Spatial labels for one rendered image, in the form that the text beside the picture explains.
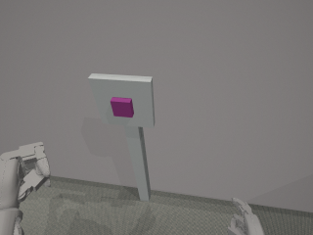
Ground right robot hand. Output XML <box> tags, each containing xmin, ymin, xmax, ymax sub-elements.
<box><xmin>227</xmin><ymin>197</ymin><xmax>265</xmax><ymax>235</ymax></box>

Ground left robot forearm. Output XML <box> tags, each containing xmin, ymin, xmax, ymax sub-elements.
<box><xmin>0</xmin><ymin>208</ymin><xmax>24</xmax><ymax>235</ymax></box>

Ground left robot hand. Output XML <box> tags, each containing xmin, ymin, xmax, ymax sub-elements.
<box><xmin>0</xmin><ymin>142</ymin><xmax>51</xmax><ymax>210</ymax></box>

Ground panel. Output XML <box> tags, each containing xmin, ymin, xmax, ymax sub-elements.
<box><xmin>88</xmin><ymin>73</ymin><xmax>156</xmax><ymax>202</ymax></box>

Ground button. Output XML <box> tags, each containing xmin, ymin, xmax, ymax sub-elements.
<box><xmin>110</xmin><ymin>97</ymin><xmax>134</xmax><ymax>118</ymax></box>

